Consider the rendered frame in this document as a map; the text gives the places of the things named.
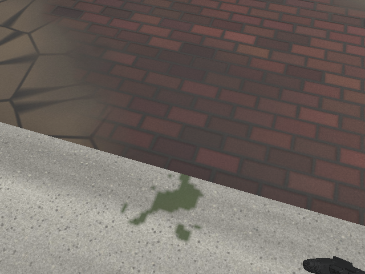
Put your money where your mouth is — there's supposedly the robot right hand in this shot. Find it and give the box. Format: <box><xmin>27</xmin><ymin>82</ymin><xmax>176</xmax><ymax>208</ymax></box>
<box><xmin>303</xmin><ymin>256</ymin><xmax>365</xmax><ymax>274</ymax></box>

